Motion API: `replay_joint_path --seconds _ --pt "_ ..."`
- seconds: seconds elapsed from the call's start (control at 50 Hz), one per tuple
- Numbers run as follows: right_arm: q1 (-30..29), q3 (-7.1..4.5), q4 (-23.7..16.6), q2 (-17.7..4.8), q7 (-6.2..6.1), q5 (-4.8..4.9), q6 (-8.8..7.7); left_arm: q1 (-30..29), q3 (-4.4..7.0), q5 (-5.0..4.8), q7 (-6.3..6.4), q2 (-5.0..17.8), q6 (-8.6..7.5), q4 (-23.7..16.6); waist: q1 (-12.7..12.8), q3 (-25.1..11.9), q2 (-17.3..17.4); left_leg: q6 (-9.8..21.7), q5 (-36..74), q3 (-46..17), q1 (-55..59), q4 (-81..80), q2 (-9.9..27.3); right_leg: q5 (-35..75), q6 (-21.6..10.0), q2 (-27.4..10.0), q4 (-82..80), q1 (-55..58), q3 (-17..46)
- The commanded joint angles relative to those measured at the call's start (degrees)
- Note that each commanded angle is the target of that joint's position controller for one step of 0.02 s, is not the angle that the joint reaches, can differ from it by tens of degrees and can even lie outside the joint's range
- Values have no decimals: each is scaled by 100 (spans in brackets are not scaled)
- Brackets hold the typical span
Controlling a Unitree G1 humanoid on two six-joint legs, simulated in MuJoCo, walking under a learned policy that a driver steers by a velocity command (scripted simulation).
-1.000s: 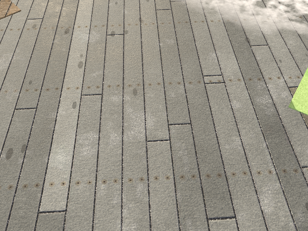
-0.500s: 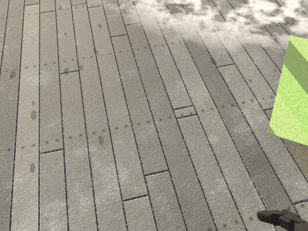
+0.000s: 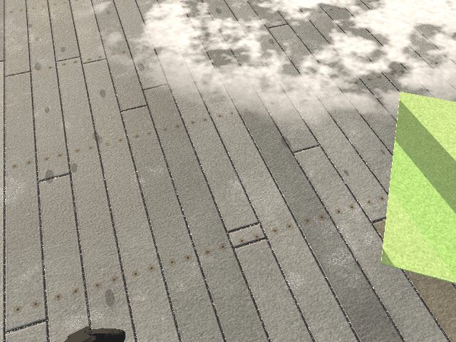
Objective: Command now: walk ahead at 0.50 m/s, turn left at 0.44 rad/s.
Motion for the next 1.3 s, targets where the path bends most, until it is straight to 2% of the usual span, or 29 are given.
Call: replay_joint_path --seconds 0.02,0.04,0.06,0.1,0.18,0.26,0.38,0.44,0.46,0.48,0.5,0.52,0.54,0.58,0.6,0.64,0.68,0.82,0.92,0.98,1.02,1.04,1.06,1.08,1.1,1.12,1.14,1.22,1.3 --pt "-176 -101 -691 -622 -68 -57 -11 1754 504 15 146 1452 66 90 888 -780 -1044 264 -687 289 -3153 2908 170 -2951 -965 -2497 -1776 2968 3768" --pt "-358 -138 -642 -655 -18 -113 34 1394 381 -41 115 988 51 8 736 -245 -509 285 -182 170 -3147 3048 388 -2582 -881 -2176 -1804 2459 3078" --pt "-456 -124 -634 -528 33 -108 56 1175 321 -56 88 744 19 7 616 -7 -435 226 186 198 -3016 2973 547 -1644 -785 -1898 -1890 2105 2329" --pt "-546 -130 -644 -454 119 -191 159 1161 278 -79 104 583 -62 81 497 92 -683 100 546 314 -2850 2924 700 -441 -635 -1531 -1990 1855 1347" --pt "-1085 -105 -878 -347 230 -213 273 1526 342 -156 89 673 -183 294 485 20 -531 -57 1131 414 -3233 2986 751 1239 -718 -1496 -1988 2088 482" --pt "-1853 -31 -1174 -265 324 -215 290 1733 365 -143 78 679 -157 465 583 217 -494 -144 1779 587 -3431 2159 788 1628 -735 -1416 -2045 2132 -207" --pt "-2763 78 -1562 -253 419 -241 260 2041 448 -138 111 951 -80 701 764 463 -470 233 1863 1238 -2688 510 616 2324 -564 -1513 -1813 2412 -925" --pt "-2393 11 -1528 -403 325 -283 259 2117 496 -132 158 1202 37 806 528 97 -617 604 1017 1579 -1841 226 95 4835 -458 -1552 -595 2805 -1259" --pt "-1834 -54 -1382 -510 275 -291 223 2118 512 -134 166 1285 95 816 283 -254 -601 763 840 1589 -1200 59 -135 5207 -451 -1542 314 2768 -1316" --pt "-890 -160 -1077 -678 196 -337 168 2057 502 -147 166 1291 136 765 -151 -793 -360 955 1060 1421 95 -383 -247 4515 -319 -1426 1653 2182 -1429" --pt "-238 -346 -949 -1276 91 -378 168 2167 409 -174 125 948 120 513 -315 -1439 411 1362 139 -312 1791 -604 985 1999 -95 -1128 3489 489 -1443" --pt "-521 -459 -1107 -1788 59 -183 219 2019 387 -159 45 696 76 110 28 -1842 1369 2046 563 -3460 2771 -1414 2335 -2152 213 64 5239 -1494 -729" --pt "-415 -433 -1176 -1610 -4 -87 263 1265 432 -141 71 1088 46 -96 -305 -1597 621 1991 1238 -3052 2570 -1659 2235 -1766 137 -110 5399 -2005 137" --pt "-821 -287 -982 -1094 -69 -56 233 1320 347 -168 27 810 -52 4 251 -258 -76 1647 2518 -1768 1025 -1731 1823 -1030 100 -625 4411 -1788 193" --pt "-1020 -232 -983 -945 -85 -37 187 1369 351 -75 24 797 15 9 471 -93 -54 1498 2925 -1396 510 -1792 1517 -1029 147 -721 4039 -1434 245" --pt "-1185 -159 -1041 -779 -59 -27 79 1685 342 39 -18 747 219 123 694 -211 54 1448 3371 -994 54 -1934 1259 -1004 241 -720 3713 -934 188" --pt "-989 -161 -932 -821 -27 -16 -19 1591 328 27 -65 644 317 104 697 -176 100 1418 3409 -757 -104 -2122 1124 -688 296 -698 3328 -964 71" --pt "-160 -117 -581 -821 -44 -10 -109 165 280 -37 -140 557 301 -257 176 191 298 962 3521 -551 625 -2329 1048 874 244 -620 1552 -1650 -31" --pt "231 -77 -383 -857 -127 -95 -113 -593 237 -78 -186 548 229 -518 -56 388 324 958 3937 -598 1302 -2127 1268 833 23 -349 701 -1659 -162" --pt "30 -77 -331 -966 -188 -132 -122 -214 272 -94 -164 640 173 -447 255 349 414 792 5082 -504 1347 -1729 1383 280 -257 -78 231 -780 -215" --pt "-121 -81 -291 -1055 -175 -147 -131 1029 381 -100 -38 834 117 -38 824 -314 328 611 6323 -237 1198 -322 1136 78 -499 296 -174 864 -378" --pt "-154 -37 -348 -953 -160 -113 -156 1953 461 -9 47 1068 61 175 1231 -907 120 521 5282 -86 376 965 926 14 -735 -297 -270 2302 196" --pt "395 87 -534 -401 -119 95 -177 2585 636 132 99 1771 52 201 1133 -1825 -1068 226 2418 362 -1385 3208 60 -565 -1439 -2011 -427 4031 2743" --pt "408 24 -449 -693 -135 -27 -164 2400 607 -54 18 1551 125 301 1004 -1820 -1133 257 -545 132 -2291 4034 -384 -502 -1717 -2429 -1244 3879 4343" --pt "-36 -10 -493 -798 -131 -143 -130 1798 523 -172 -12 1193 155 238 766 -758 -475 290 -116 -47 -2618 4201 45 -943 -1605 -2182 -1317 2965 3496" --pt "-354 33 -549 -711 -79 -163 -140 1389 436 -179 -41 846 139 194 673 -256 -139 288 267 17 -2571 3883 283 -794 -1471 -1920 -1511 2233 2757" --pt "-481 50 -569 -611 -41 -161 -108 1242 380 -152 -40 685 111 241 542 33 -186 281 428 117 -2431 3536 478 -475 -1280 -1613 -1708 1759 2172" --pt "-402 110 -498 -433 72 -257 77 1474 365 -206 -55 706 -65 549 301 103 -408 70 817 418 -2127 2981 702 801 -1177 -1186 -2087 1243 1193" --pt "-1414 162 -800 -370 104 -236 86 1798 376 -237 -74 738 -86 798 464 362 -332 -138 1635 680 -2809 1958 944 1137 -1168 -977 -2377 1492 705"
Velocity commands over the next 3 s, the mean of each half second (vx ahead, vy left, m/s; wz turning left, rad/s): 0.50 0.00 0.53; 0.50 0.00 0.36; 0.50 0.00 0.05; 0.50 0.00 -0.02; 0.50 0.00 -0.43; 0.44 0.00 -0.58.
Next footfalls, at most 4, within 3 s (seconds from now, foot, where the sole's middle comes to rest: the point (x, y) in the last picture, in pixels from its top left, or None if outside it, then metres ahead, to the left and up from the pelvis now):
0.48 left None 0.36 0.15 -0.77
1.04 right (181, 272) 0.72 0.14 -0.77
1.56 left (90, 237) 0.88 0.44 -0.77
2.12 right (106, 160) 1.22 0.42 -0.77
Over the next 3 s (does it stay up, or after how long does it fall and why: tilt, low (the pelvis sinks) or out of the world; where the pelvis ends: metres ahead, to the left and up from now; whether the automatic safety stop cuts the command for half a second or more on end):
stays up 1.48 0.56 0.01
